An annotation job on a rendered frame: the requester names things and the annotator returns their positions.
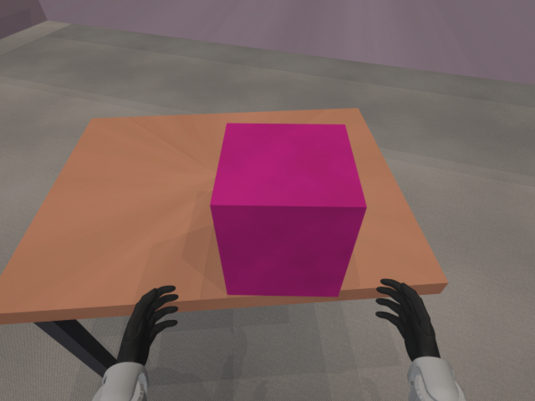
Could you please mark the robot right forearm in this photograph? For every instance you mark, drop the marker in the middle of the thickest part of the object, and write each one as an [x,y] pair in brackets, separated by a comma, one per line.
[432,379]

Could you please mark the carton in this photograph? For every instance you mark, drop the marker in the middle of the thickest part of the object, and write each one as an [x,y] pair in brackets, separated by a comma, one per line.
[287,206]

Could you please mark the table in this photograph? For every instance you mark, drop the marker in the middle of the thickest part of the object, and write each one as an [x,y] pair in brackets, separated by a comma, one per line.
[130,212]

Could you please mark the robot left forearm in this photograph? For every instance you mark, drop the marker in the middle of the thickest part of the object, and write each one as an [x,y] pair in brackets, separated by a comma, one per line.
[125,381]

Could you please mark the robot left hand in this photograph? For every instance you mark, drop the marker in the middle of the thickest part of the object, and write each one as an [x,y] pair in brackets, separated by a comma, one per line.
[141,328]

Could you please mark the robot right hand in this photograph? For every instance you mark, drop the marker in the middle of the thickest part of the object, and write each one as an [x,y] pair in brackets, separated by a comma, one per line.
[414,322]

